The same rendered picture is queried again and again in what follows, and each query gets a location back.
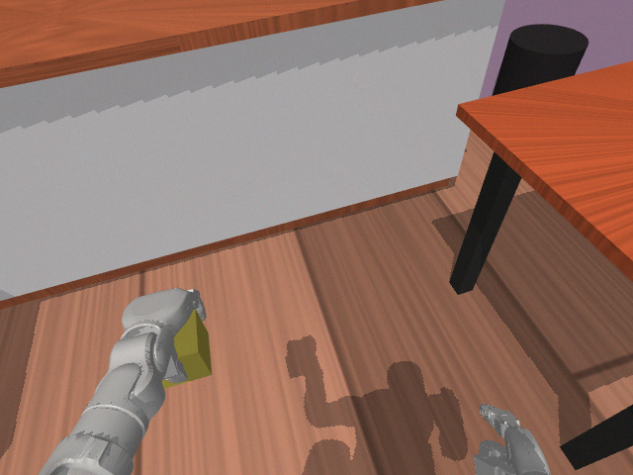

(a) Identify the right robot hand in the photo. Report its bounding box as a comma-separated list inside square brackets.
[474, 404, 551, 475]

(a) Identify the left robot hand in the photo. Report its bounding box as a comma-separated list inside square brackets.
[122, 288, 206, 383]

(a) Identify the table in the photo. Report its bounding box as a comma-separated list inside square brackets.
[449, 61, 633, 470]

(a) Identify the left robot arm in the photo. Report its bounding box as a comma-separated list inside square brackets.
[39, 321, 174, 475]

